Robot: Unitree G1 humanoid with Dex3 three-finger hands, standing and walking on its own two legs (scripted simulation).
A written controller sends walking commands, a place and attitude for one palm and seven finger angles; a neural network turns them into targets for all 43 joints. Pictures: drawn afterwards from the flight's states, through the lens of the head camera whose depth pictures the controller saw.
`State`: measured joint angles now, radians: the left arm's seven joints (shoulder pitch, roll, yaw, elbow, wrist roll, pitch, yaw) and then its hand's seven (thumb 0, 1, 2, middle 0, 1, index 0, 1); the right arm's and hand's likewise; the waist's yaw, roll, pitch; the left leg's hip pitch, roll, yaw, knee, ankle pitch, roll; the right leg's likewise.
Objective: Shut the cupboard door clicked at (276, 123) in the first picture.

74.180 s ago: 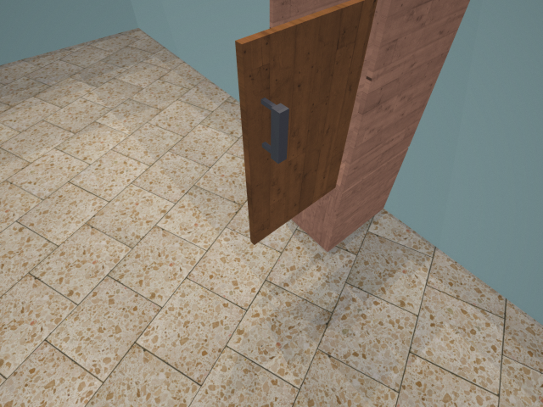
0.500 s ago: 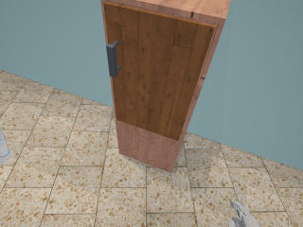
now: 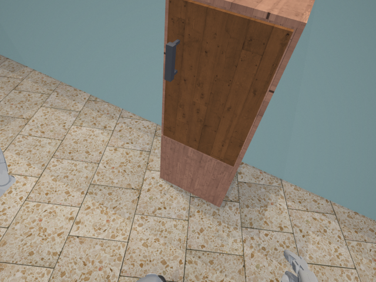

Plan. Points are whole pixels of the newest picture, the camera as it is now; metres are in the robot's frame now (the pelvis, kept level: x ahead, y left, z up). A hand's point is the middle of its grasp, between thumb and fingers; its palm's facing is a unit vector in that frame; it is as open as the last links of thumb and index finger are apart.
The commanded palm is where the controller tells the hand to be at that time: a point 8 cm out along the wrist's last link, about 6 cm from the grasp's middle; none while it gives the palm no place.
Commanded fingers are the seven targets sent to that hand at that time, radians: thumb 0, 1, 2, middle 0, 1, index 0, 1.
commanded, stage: step back with the hand held close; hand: left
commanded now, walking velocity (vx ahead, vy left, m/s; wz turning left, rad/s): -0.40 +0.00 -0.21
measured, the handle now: (173, 60) +0.77 +0.08 +0.08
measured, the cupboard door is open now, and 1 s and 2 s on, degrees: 0 0 0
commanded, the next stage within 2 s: stop stepping back and stand still in 0.06 s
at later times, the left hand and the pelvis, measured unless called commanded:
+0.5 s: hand out of the picture +0.11 +0.30 +0.19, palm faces +0.37 -0.86 -0.35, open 7.4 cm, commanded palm +0.03 +0.34 +0.19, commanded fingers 0.00 0.90 0.90 -0.20 -0.30 -0.20 -0.30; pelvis -0.13 +0.05 -0.02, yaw -4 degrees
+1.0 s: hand out of the picture -0.02 +0.35 +0.20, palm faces +0.26 -0.85 -0.46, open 7.4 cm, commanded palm -0.07 +0.41 +0.19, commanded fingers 0.00 0.90 0.90 -0.20 -0.30 -0.20 -0.30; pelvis -0.25 +0.13 +0.03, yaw -8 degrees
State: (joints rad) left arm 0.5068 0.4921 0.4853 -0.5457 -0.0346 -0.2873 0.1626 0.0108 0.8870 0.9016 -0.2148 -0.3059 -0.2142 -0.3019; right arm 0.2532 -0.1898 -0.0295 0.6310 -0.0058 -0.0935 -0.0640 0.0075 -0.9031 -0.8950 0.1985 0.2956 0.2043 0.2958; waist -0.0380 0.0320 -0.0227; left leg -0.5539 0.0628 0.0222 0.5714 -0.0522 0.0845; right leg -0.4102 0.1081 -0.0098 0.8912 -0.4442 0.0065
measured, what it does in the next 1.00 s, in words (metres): walks backwards: right foot, then right foot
